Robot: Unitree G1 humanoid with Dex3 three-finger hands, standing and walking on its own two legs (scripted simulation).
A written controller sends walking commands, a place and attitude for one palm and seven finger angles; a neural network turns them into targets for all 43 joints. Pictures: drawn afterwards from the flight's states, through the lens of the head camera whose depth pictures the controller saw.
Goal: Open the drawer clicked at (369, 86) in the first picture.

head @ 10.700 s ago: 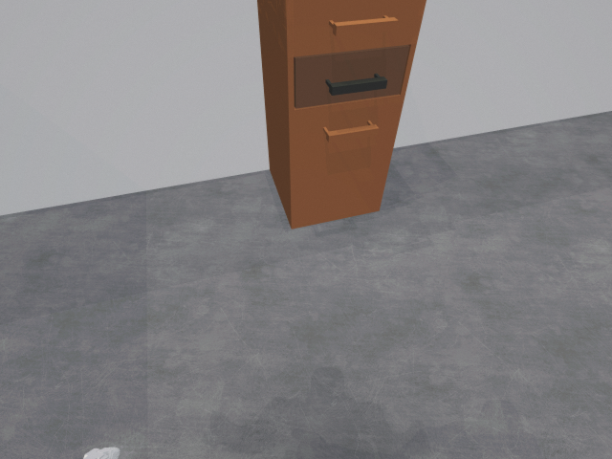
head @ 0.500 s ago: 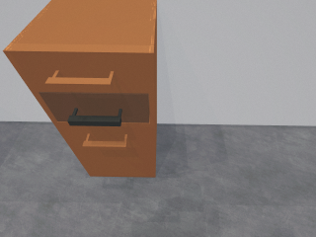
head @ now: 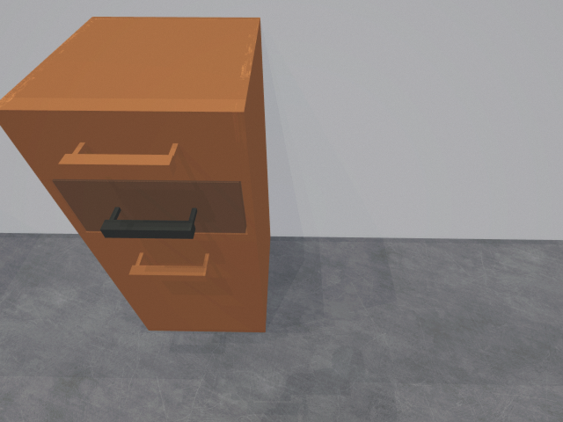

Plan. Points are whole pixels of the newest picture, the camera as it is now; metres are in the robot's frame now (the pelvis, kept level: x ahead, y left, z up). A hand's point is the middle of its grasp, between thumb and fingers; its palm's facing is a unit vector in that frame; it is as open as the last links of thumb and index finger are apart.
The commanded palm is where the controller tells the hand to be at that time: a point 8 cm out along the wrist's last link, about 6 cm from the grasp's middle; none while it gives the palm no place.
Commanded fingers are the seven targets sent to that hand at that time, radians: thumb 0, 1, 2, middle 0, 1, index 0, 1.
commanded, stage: come to a stop and stand still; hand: left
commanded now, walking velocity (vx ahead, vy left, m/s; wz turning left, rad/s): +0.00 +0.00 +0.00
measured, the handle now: (152, 220) +0.52 +0.32 -0.09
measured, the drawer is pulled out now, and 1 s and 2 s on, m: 0.00 0.00 0.00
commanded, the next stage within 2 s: look again from close up in 0.32 s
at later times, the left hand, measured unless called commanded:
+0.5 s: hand out of the picture -0.03 +0.15 -0.17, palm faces +0.04 -0.98 -0.18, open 7.4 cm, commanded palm none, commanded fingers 0.00 0.90 0.90 -0.20 -0.30 -0.20 -0.30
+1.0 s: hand out of the picture +0.00 +0.20 -0.17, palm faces +0.01 -0.98 -0.22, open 7.3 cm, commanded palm none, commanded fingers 0.00 0.90 0.90 -0.20 -0.30 -0.20 -0.30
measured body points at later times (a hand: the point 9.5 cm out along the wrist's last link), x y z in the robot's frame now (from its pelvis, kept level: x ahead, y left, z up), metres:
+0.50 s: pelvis -0.01 -0.01 +0.00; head +0.01 -0.02 +0.45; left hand -0.03 +0.20 -0.16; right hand -0.02 -0.21 -0.17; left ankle -0.05 +0.14 -0.73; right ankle -0.01 -0.07 -0.74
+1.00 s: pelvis -0.01 +0.03 +0.00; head +0.00 +0.01 +0.45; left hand +0.00 +0.25 -0.15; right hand -0.04 -0.18 -0.17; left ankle -0.04 +0.13 -0.74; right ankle -0.01 -0.07 -0.74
